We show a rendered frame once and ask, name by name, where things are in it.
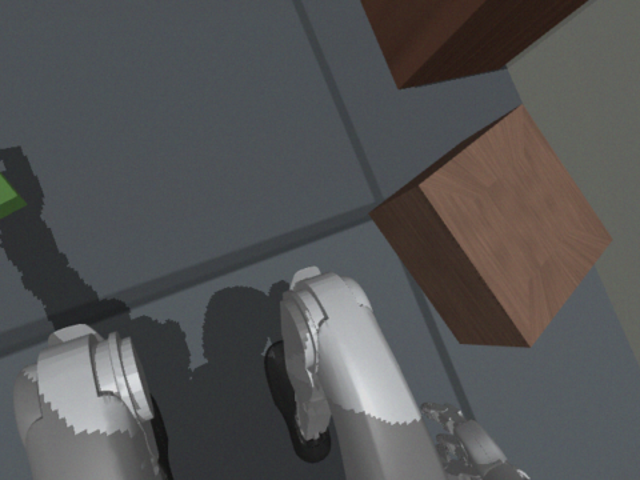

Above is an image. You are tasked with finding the left robot foot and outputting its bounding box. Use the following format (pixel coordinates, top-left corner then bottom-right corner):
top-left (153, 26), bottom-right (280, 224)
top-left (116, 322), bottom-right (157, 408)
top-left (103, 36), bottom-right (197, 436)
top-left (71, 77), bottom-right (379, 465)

top-left (150, 394), bottom-right (174, 480)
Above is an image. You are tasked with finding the right robot foot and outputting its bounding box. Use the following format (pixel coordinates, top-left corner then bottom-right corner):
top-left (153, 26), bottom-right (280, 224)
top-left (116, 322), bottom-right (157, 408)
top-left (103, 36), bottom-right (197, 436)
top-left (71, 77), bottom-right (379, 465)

top-left (264, 340), bottom-right (331, 463)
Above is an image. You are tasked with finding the right robot hand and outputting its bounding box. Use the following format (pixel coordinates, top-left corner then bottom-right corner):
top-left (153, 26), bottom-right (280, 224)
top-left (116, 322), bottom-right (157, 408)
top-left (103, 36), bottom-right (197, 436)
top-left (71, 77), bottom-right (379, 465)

top-left (421, 402), bottom-right (510, 480)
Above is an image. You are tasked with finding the right robot arm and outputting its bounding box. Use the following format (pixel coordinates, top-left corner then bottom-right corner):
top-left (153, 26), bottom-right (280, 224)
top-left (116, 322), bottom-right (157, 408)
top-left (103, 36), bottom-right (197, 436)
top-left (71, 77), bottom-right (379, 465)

top-left (483, 464), bottom-right (531, 480)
